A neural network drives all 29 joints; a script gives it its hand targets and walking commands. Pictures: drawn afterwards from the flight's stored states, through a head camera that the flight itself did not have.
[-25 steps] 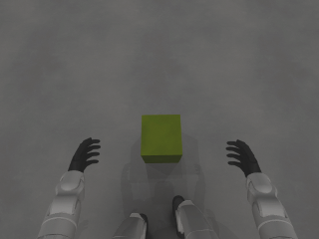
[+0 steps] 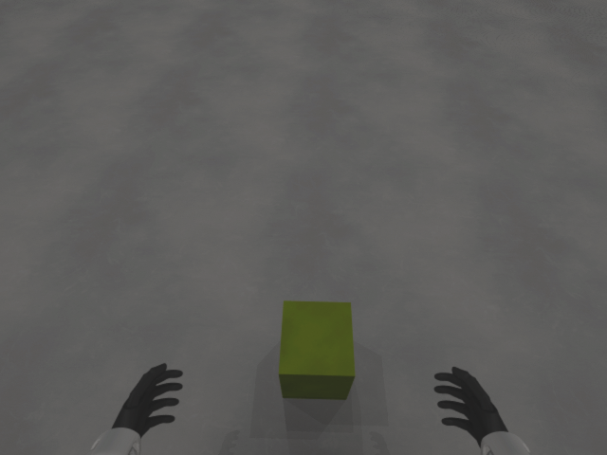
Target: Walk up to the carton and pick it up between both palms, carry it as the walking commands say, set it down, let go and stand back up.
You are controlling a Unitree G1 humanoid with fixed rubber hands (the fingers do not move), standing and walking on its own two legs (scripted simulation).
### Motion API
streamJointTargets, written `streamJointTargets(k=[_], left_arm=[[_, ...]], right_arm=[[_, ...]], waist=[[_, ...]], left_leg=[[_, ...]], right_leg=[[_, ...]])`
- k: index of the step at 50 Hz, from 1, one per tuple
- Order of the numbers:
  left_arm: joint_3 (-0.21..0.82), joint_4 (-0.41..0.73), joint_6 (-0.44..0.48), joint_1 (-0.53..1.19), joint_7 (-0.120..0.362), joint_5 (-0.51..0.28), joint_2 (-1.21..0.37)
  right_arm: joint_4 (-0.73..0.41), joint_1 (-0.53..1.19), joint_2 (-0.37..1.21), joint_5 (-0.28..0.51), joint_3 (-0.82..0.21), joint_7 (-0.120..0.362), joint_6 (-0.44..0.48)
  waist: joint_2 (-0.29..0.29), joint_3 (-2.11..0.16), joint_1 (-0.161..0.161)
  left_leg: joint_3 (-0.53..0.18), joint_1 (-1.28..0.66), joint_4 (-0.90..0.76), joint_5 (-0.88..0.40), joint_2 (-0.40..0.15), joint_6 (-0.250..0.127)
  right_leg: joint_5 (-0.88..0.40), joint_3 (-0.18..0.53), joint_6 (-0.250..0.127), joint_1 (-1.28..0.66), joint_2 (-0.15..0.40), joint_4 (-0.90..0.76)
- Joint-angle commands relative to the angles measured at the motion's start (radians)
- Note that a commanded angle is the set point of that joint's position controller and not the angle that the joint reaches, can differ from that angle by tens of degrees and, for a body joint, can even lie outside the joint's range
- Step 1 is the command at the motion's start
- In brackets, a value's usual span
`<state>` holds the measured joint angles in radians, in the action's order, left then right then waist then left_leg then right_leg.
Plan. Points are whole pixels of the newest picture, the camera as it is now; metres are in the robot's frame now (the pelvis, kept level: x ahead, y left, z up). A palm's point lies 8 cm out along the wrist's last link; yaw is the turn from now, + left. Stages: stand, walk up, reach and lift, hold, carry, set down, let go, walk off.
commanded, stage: let go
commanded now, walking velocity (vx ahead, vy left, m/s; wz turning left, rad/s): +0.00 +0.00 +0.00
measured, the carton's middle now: (315, 351) +0.46 -0.03 -0.65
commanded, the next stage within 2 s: stand in 0.18 s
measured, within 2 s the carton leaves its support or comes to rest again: neither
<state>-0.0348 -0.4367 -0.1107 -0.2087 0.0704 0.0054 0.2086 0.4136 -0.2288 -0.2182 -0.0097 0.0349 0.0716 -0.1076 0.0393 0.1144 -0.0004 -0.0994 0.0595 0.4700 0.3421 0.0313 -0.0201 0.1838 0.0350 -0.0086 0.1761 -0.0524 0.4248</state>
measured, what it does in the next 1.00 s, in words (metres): shifts its weight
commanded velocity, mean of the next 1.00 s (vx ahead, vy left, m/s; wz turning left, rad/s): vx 0.00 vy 0.00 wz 0.00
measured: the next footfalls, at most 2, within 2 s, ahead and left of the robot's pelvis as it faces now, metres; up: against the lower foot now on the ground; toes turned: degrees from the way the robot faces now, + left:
none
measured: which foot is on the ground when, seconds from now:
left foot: down 0.00-1.00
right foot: down 0.00-1.00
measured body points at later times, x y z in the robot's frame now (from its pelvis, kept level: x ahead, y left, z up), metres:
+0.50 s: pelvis +0.04 +0.01 -0.01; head +0.03 +0.02 +0.44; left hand +0.14 +0.26 -0.13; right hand +0.15 -0.25 -0.11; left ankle -0.05 +0.11 -0.74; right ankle +0.03 -0.11 -0.74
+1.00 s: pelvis +0.06 +0.01 -0.01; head +0.05 +0.01 +0.44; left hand +0.05 +0.27 -0.16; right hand +0.05 -0.22 -0.16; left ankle -0.05 +0.11 -0.74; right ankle +0.03 -0.11 -0.74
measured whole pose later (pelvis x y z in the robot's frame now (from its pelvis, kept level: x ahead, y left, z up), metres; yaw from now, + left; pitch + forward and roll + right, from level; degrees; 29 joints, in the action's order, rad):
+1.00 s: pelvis +0.06 +0.01 -0.01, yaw -1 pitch +1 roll -1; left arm 0.01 -1.03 -0.01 -0.35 -0.05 0.01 0.22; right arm 0.97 -0.39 -0.20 0.00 -0.02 -0.06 0.01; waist 0.04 -0.04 0.00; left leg -0.08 0.08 0.50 0.44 0.06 -0.05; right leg 0.33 0.05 0.01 0.24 -0.03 0.56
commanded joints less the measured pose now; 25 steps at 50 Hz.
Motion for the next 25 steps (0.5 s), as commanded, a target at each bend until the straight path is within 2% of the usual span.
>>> streamJointTargets(k=[1,2,3,4,5,6,7,8,9,10,11,12,13,14,15,16,17,18,19,20,21,22,23,24,25], left_arm=[[-0.04,0.07,-0.004,0.018,-0.002,0.009,0.116],[-0.025,0.095,-0.002,0.053,-0.005,0.007,0.106],[-0.023,0.077,-0.002,0.03,-0.003,0.004,0.083],[-0.033,0.091,-0.007,0.067,0.0,0.019,0.101],[-0.068,0.112,-0.001,0.033,-0.003,0.019,0.107],[-0.031,0.088,0.003,0.072,-0.012,0.029,0.082],[-0.027,0.081,0.005,0.003,-0.017,0.011,0.076],[-0.042,0.097,0.017,0.056,-0.022,0.023,0.072],[-0.043,-0.022,0.057,0.046,-0.049,0.034,0.128],[-0.048,-0.047,0.085,0.04,-0.069,0.056,0.148],[-0.041,-0.085,0.115,-0.001,-0.091,0.054,0.137],[-0.046,-0.131,0.143,-0.05,-0.094,0.025,0.162],[-0.035,-0.154,0.157,-0.033,-0.089,0.035,0.122],[-0.013,-0.167,0.172,-0.007,-0.079,0.018,0.06],[-0.026,-0.187,0.169,0.002,-0.074,0.024,0.097],[-0.026,-0.191,0.176,-0.01,-0.072,0.018,0.088],[-0.028,-0.232,0.177,-0.039,-0.08,0.023,0.138],[-0.024,-0.246,0.173,-0.07,-0.077,0.033,0.09],[-0.025,-0.228,0.182,-0.007,-0.086,0.031,0.115],[-0.02,-0.249,0.178,-0.039,-0.081,0.013,0.117],[-0.022,-0.254,0.184,-0.045,-0.091,0.016,0.114],[-0.029,-0.281,0.183,-0.069,-0.091,0.015,0.149],[-0.025,-0.281,0.191,-0.112,-0.082,0.008,0.143],[-0.021,-0.331,0.177,-0.153,-0.088,0.009,0.117],[-0.01,-0.32,0.173,-0.109,-0.083,0.007,0.074]], right_arm=[[-0.127,0.056,-0.109,0.002,0.037,-0.001,-0.006],[-0.081,0.02,-0.103,0.005,0.026,0.001,-0.015],[-0.093,0.027,-0.082,-0.003,0.026,-0.005,-0.017],[-0.118,0.059,-0.133,-0.014,0.062,-0.004,-0.023],[-0.112,0.051,-0.141,-0.02,0.081,-0.009,-0.026],[-0.093,0.055,-0.081,-0.016,0.036,-0.013,-0.021],[-0.103,0.049,-0.102,0.001,0.042,-0.017,-0.016],[-0.114,0.076,-0.111,-0.026,0.054,-0.021,-0.015],[0.018,0.03,-0.163,-0.039,0.068,-0.054,0.049],[0.035,-0.006,-0.144,-0.046,0.047,-0.073,0.082],[0.07,0.016,-0.138,-0.046,0.046,-0.091,0.108],[0.07,0.02,-0.16,-0.034,0.052,-0.094,0.131],[0.09,0.036,-0.133,-0.035,0.043,-0.092,0.154],[0.117,0.027,-0.117,-0.028,0.03,-0.083,0.158],[0.153,-0.027,-0.087,-0.01,0.021,-0.083,0.166],[0.171,0.018,-0.145,-0.016,0.027,-0.082,0.172],[0.16,0.016,-0.118,-0.02,0.031,-0.078,0.18],[0.199,-0.05,-0.096,-0.017,0.023,-0.09,0.177],[0.2,0.005,-0.116,-0.013,0.02,-0.09,0.174],[0.193,0.025,-0.116,-0.012,0.021,-0.092,0.176],[0.183,0.018,-0.127,-0.02,0.027,-0.104,0.18],[0.229,-0.018,-0.151,-0.01,0.028,-0.106,0.184],[0.236,-0.064,-0.189,-0.01,0.035,-0.108,0.179],[0.26,-0.114,-0.133,0.0,0.023,-0.101,0.177],[0.279,-0.115,-0.155,0.0,0.026,-0.108,0.178]], waist=[[-0.024,-0.043,-0.009],[0.045,-0.014,0.004],[-0.048,-0.02,-0.009],[0.032,-0.018,0.019],[-0.021,-0.129,-0.01],[0.019,-0.146,-0.005],[0.028,-0.129,0.011],[-0.003,-0.203,0.021],[0.006,-0.166,0.005],[-0.105,-0.153,0.016],[0.0,-0.109,-0.009],[-0.032,-0.074,-0.02],[-0.09,-0.078,-0.02],[-0.051,-0.086,0.002],[-0.076,-0.167,0.004],[0.01,-0.191,-0.02],[-0.064,-0.161,-0.004],[-0.024,-0.146,0.009],[0.008,-0.156,0.005],[0.004,-0.123,-0.014],[-0.011,-0.177,-0.005],[0.041,-0.169,-0.017],[-0.002,-0.203,-0.024],[-0.003,-0.203,-0.005],[0.011,-0.179,0.005]], left_leg=[[0.066,0.378,-0.17,-0.075,-0.021,0.009],[0.073,0.361,-0.176,-0.058,-0.019,0.006],[0.053,0.39,-0.183,-0.073,-0.037,0.004],[0.088,0.38,-0.172,-0.058,-0.022,0.007],[0.053,0.335,-0.133,-0.167,-0.027,0.024],[0.055,0.306,-0.109,-0.228,-0.015,0.036],[0.05,0.245,-0.108,-0.32,-0.029,0.034],[0.05,0.222,-0.069,-0.362,-0.024,0.056],[0.015,0.122,-0.077,-0.118,-0.082,0.029],[-0.031,0.13,-0.102,-0.019,-0.105,0.026],[-0.05,0.13,-0.082,-0.069,-0.115,0.01],[-0.089,0.208,-0.1,0.03,-0.128,-0.004],[-0.096,0.201,-0.099,0.028,-0.13,-0.005],[-0.095,0.197,-0.073,-0.137,-0.113,0.0],[-0.09,0.163,-0.057,-0.228,-0.121,0.01],[-0.083,0.159,-0.053,-0.139,-0.116,0.004],[-0.076,0.164,-0.06,0.011,-0.112,-0.007],[-0.096,0.187,-0.064,-0.088,-0.11,-0.012],[-0.082,0.184,-0.036,-0.256,-0.104,-0.008],[-0.07,0.15,-0.022,-0.227,-0.111,-0.016],[-0.062,0.14,-0.013,-0.342,-0.107,-0.012],[-0.093,0.133,-0.004,-0.571,-0.129,-0.002],[-0.076,0.123,0.017,-0.566,-0.122,0.001],[-0.082,0.088,0.01,-0.581,-0.132,-0.001],[-0.06,0.092,0.028,-0.602,-0.131,-0.001]], right_leg=[[-0.15,0.003,0.017,-0.387,0.012,0.009],[-0.152,0.0,0.027,-0.362,0.021,0.023],[-0.148,-0.018,0.022,-0.376,0.006,0.037],[-0.138,-0.01,0.023,-0.351,-0.008,0.031],[-0.171,-0.02,0.026,-0.363,0.002,0.062],[-0.25,-0.003,0.014,-0.362,0.03,0.044],[-0.215,-0.01,0.028,-0.28,-0.003,0.04],[-0.245,-0.007,0.027,-0.271,0.002,0.05],[-0.077,0.024,0.044,-0.069,0.116,0.011],[-0.009,0.005,0.041,-0.021,0.092,0.026],[-0.027,0.046,0.058,0.026,0.109,-0.004],[-0.012,0.067,0.053,0.047,0.12,-0.005],[-0.023,0.061,0.058,0.037,0.119,0.011],[-0.094,0.105,0.036,0.02,0.136,0.016],[-0.115,0.066,0.038,-0.012,0.126,0.035],[-0.056,0.056,0.045,0.027,0.109,0.027],[0.004,0.071,0.036,0.073,0.112,0.004],[-0.08,0.082,0.034,0.037,0.109,0.022],[-0.201,0.096,0.011,0.025,0.129,0.05],[-0.166,0.108,0.013,0.1,0.131,0.027],[-0.224,0.085,0.006,0.061,0.119,0.062],[-0.224,0.076,-0.002,0.049,0.111,0.096],[-0.25,0.074,0.006,0.027,0.114,0.091],[-0.163,0.072,-0.005,0.069,0.109,0.11],[-0.182,0.051,0.009,0.081,0.097,0.106]])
